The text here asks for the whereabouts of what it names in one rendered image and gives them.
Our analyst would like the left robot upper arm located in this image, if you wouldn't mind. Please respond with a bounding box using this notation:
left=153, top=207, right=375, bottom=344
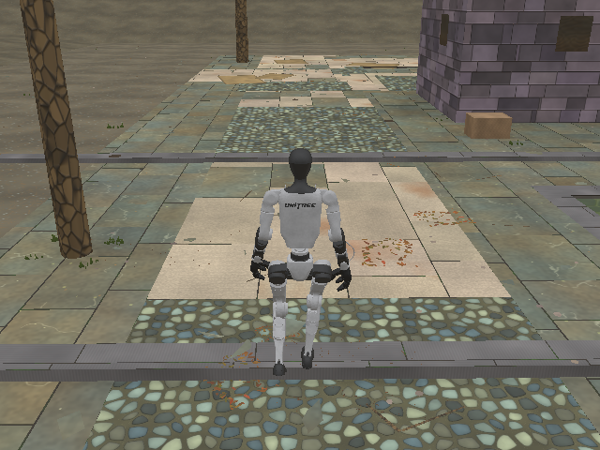
left=258, top=189, right=281, bottom=241

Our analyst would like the left robot shin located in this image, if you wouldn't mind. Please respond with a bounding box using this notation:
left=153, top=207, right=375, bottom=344
left=273, top=302, right=286, bottom=365

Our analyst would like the right robot upper arm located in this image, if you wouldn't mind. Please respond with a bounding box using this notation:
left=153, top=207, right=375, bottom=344
left=320, top=189, right=342, bottom=242

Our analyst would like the right robot hand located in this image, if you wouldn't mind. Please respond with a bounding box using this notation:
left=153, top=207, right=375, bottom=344
left=330, top=267, right=352, bottom=292

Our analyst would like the left robot forearm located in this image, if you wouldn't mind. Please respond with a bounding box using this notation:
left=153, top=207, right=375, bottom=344
left=251, top=227, right=268, bottom=263

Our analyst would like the right robot forearm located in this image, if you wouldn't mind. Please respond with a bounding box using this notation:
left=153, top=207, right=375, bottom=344
left=333, top=228, right=350, bottom=270

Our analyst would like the left robot hand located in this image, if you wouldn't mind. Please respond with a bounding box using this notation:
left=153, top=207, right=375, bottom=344
left=250, top=260, right=270, bottom=280

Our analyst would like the left robot thigh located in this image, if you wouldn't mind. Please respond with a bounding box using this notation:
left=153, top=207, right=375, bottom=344
left=268, top=260, right=288, bottom=317

